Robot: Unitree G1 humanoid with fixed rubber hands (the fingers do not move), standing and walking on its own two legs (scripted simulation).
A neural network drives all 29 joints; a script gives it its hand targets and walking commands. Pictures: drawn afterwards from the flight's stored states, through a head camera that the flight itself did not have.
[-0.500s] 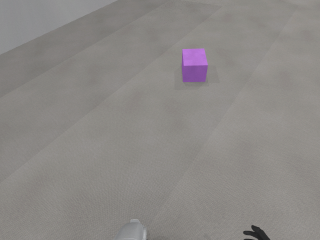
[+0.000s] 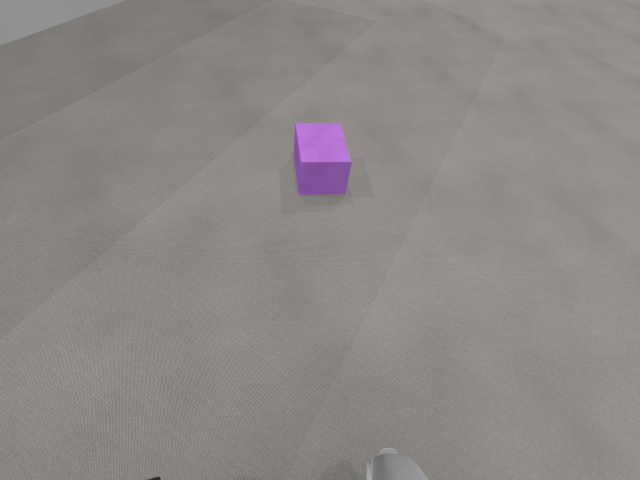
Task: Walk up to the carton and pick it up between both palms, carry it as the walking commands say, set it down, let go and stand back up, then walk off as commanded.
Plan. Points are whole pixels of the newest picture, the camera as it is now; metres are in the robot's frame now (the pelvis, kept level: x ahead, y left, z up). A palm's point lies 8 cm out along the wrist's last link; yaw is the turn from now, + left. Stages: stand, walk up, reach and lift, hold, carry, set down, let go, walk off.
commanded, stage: walk up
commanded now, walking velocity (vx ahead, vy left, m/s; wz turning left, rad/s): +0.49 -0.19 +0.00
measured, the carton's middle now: (320, 158) +1.57 -0.11 -0.69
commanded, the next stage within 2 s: none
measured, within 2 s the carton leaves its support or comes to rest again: neither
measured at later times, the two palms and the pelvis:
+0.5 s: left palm out of the picture +0.15 +0.16 -0.11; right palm (498, 357) +0.34 -0.32 -0.14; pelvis +0.23 -0.08 +0.00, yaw +0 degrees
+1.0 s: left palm (192, 260) +0.54 +0.23 -0.15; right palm (468, 310) +0.41 -0.28 -0.11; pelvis +0.47 -0.02 +0.00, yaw +0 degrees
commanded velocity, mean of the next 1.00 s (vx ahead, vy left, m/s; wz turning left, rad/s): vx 0.50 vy -0.05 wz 0.00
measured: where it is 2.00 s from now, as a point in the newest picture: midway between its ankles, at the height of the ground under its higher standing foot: (318, 280)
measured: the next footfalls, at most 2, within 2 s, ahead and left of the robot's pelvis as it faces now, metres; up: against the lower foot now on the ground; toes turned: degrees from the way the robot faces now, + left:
right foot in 0.20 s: +0.23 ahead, -0.19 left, +0.00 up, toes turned -9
left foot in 0.72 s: +0.49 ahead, +0.09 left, +0.00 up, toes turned +9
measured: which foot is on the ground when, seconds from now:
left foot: down 0.00-0.20, up 0.22-0.70, down 0.72-1.00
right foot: up 0.00-0.18, down 0.20-0.72, up 0.74-1.00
